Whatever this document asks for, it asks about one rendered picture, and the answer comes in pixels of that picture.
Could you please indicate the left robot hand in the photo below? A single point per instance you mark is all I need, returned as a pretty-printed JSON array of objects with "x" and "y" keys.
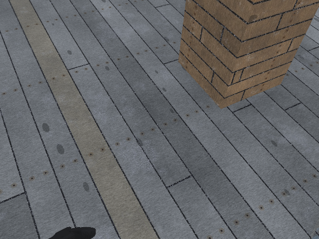
[{"x": 75, "y": 233}]

